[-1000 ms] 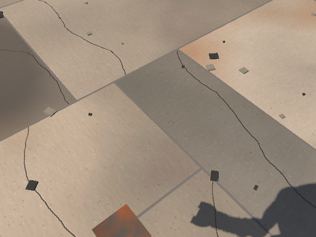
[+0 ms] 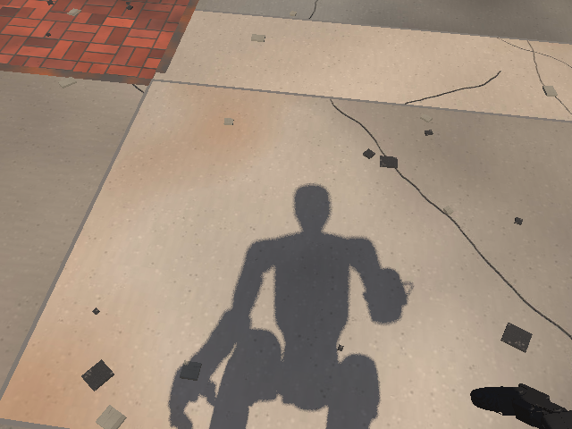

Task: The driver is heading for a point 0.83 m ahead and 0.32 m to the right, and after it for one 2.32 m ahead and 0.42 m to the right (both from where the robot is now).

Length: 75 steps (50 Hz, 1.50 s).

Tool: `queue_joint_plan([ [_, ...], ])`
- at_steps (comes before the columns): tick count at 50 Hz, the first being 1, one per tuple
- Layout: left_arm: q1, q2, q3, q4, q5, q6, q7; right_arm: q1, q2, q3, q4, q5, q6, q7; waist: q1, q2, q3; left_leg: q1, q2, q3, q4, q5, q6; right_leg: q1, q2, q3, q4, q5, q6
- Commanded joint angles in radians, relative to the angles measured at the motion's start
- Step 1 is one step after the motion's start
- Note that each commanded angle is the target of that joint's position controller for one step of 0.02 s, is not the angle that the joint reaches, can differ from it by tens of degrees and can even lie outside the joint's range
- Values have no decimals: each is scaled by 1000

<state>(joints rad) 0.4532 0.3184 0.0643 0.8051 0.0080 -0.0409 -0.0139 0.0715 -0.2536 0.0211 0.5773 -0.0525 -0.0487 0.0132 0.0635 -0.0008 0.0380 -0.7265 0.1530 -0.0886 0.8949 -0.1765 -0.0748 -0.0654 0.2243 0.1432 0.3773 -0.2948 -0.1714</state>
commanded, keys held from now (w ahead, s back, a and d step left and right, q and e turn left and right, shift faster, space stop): w+e+shift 0.64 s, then w+shift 0.36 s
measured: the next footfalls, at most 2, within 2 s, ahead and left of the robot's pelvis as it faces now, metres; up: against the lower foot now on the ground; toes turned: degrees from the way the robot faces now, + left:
left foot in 0.14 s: +0.36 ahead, +0.18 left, +0.00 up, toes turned -12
right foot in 0.62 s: +0.67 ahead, -0.14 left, +0.00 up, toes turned -39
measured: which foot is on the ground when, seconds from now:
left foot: up 0.00-0.12, down 0.14-0.60, up 0.62-1.00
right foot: down 0.00-0.16, up 0.18-0.60, down 0.62-1.00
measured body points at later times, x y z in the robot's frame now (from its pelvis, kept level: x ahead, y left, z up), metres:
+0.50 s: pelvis +0.44 +0.02 -0.01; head +0.46 +0.01 +0.44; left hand +0.80 +0.09 -0.05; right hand +0.24 -0.20 -0.14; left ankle +0.32 +0.19 -0.73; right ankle +0.57 -0.14 -0.67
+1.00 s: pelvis +0.84 -0.24 -0.02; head +0.87 -0.27 +0.43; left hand +1.02 +0.00 -0.14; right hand +0.87 -0.57 -0.08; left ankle +1.09 -0.29 -0.71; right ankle +0.65 -0.11 -0.73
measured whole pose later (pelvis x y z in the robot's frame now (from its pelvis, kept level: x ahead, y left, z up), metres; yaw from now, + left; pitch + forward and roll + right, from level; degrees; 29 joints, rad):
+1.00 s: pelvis +0.84 -0.24 -0.02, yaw -47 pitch +2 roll +0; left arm 0.48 0.31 0.05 0.88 0.01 -0.10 -0.01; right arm 0.01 -0.27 0.01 0.61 -0.03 -0.05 0.03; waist 0.12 0.00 0.04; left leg -0.64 0.06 0.04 0.54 0.06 0.06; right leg 0.25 0.14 0.16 0.16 -0.39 -0.16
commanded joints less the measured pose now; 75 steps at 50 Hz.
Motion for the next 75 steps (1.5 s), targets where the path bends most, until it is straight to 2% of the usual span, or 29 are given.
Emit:
queue_joint_plan([
  [1,-115,181,54,-97,-11,-38,-4,-72,-95,-26,-67,25,-6,10,-30,-6,36,332,-76,78,-208,269,13,-322,-205,235,-204,331,-100],
  [5,-89,219,68,-84,-8,-29,8,3,-169,-55,-43,32,-12,-7,-56,-37,-52,485,-147,54,-351,146,42,-94,-237,292,2,632,-26],
  [7,-160,241,68,-94,6,-35,0,356,-256,-99,37,30,-18,-40,-260,1,-236,872,-127,59,-329,-40,64,-185,-181,229,452,707,26],
  [8,-181,85,25,-126,15,-48,4,564,-321,-120,73,0,-24,-62,-309,183,-356,1100,115,-190,-362,-411,77,-373,-112,148,823,136,28],
  [9,-43,9,-6,-192,-41,-45,3,424,-393,-134,52,-24,-22,-51,-135,531,-443,1170,344,-824,-648,-653,160,-638,-48,30,1030,-232,53],
  [12,-221,122,5,-146,23,-1,-14,230,-168,-96,42,-7,-9,-35,-131,52,-107,792,204,-412,-640,-447,172,-686,-241,-46,987,8,60],
  [17,-343,35,-24,-228,29,49,-63,308,-118,-80,162,31,-53,-10,-81,79,13,658,139,-9,-710,12,128,-735,-318,-77,926,91,77],
  [25,-559,22,-50,-298,19,47,-93,374,-185,-88,232,22,-67,-24,-60,49,114,705,59,388,-717,874,53,-555,-221,-337,452,268,-1],
  [29,-146,130,6,-166,14,37,-54,307,-291,-118,201,20,-9,-49,165,128,-126,739,128,357,-165,1341,82,-88,-104,-316,388,113,-76],
  [30,55,169,39,-91,9,30,-30,261,-284,-120,177,17,3,-40,235,81,-202,554,101,341,169,1059,94,198,-106,-225,287,87,-110],
  [31,-11,221,73,-85,-27,44,-1,229,-193,-106,159,11,3,-21,157,-145,-137,257,-115,331,555,-57,71,318,-208,-26,224,36,-134],
  [32,-103,333,82,-146,19,61,-7,290,-150,-87,26,23,-19,-19,20,-222,-262,-100,-193,171,820,-328,27,539,-427,526,98,86,-334],
  [33,-42,290,83,-160,22,63,6,216,-179,-79,4,26,-49,-18,80,-47,-312,-172,-147,19,781,-257,36,523,-493,676,-72,-67,-349],
  [35,-89,176,53,-100,18,28,23,184,-164,-66,28,20,-56,-21,-29,107,-37,-86,-48,20,532,-184,46,154,-442,516,-146,16,-252],
  [37,-148,120,24,-96,17,-13,36,236,-144,-56,61,-16,-16,-15,-112,117,7,65,-7,24,407,-202,31,-75,-360,343,-155,146,-204],
  [42,-83,102,15,-42,-2,-64,10,-5,-64,-22,-21,5,-2,21,-53,35,92,157,6,111,-52,110,38,-254,-229,111,-261,343,-126],
  [48,17,155,19,28,-10,-77,9,-106,-106,-40,-29,25,-10,19,9,-12,29,288,-129,184,-345,307,139,69,-298,51,-217,887,-34],
  [52,-84,183,23,30,43,-51,31,459,-243,-109,123,20,-7,-34,-304,-71,-253,884,-109,94,-302,-56,205,-67,-291,2,546,1015,19],
  [53,64,9,-18,-17,-13,-58,20,514,-356,-143,137,-24,-13,-35,-198,279,-412,1207,230,-461,-363,-330,373,-465,-123,-65,1073,181,83],
  [54,-7,60,-23,-16,0,-72,20,482,-276,-133,140,3,-8,-11,-223,223,-454,1192,238,-779,-576,-427,374,-597,-79,7,1141,-115,59],
  [55,-120,80,-18,-40,-2,-69,24,359,-223,-123,140,6,-14,-5,-182,127,-223,1028,206,-599,-597,-415,355,-690,-168,12,1116,-24,51],
  [57,-212,63,-30,-65,18,-60,3,311,-134,-102,171,7,-24,0,-134,-15,-72,759,137,-386,-638,-269,322,-644,-233,-5,1004,10,49],
  [61,-288,-2,-59,-144,62,-27,-28,352,-119,-88,244,42,-44,0,-40,49,63,517,49,-266,-771,-206,326,-664,-321,-66,802,-10,111],
  [64,-437,1,-81,-215,44,-42,-46,314,-151,-102,229,46,-58,1,-37,46,115,349,-35,-128,-848,-44,308,-521,-332,-110,433,230,162],
  [69,-509,43,-67,-210,26,-45,-40,383,-227,-128,236,67,-62,9,-77,42,43,504,-11,-110,-808,317,261,-270,-255,-162,194,374,160],
  [72,-185,125,-19,-121,37,-58,3,386,-267,-138,241,49,-45,1,81,43,-189,527,-72,-69,-256,571,206,111,-219,-164,170,142,134],
  [73,9,204,9,-103,60,-61,27,370,-184,-117,213,44,-46,2,156,-41,-323,352,-130,-33,89,314,194,334,-434,44,164,-156,117],
  [74,21,281,27,-106,93,-55,32,462,-25,-82,156,87,-45,-2,65,-296,-454,81,-217,8,417,-317,182,490,-714,555,-23,-499,52],
  [75,-46,238,28,-110,63,-46,30,414,-94,-88,142,80,-34,-6,44,-280,-407,-29,-175,-4,528,-240,202,417,-692,703,-139,-569,21],
])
